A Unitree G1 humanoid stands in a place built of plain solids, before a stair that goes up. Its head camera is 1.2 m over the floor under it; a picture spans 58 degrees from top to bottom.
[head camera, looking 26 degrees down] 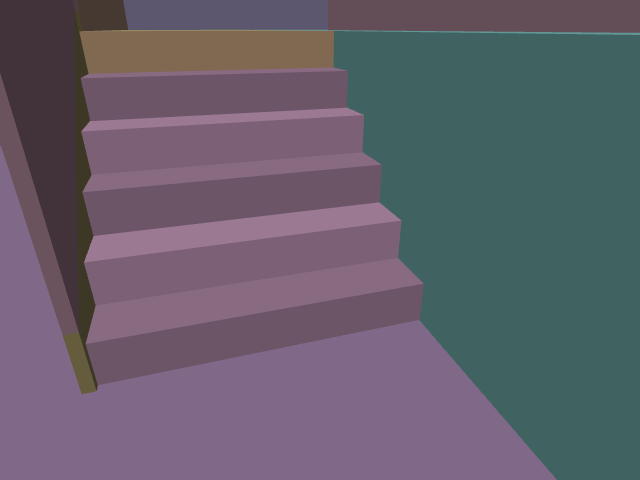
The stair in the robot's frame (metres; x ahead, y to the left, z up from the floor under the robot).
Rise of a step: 0.20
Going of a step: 0.25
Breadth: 1.35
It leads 17 degrees to the left of straight ahead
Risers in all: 6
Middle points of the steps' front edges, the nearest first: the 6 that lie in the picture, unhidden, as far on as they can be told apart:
1.42 0.19 0.20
1.66 0.26 0.39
1.90 0.34 0.59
2.13 0.41 0.79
2.37 0.49 0.99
2.61 0.56 1.19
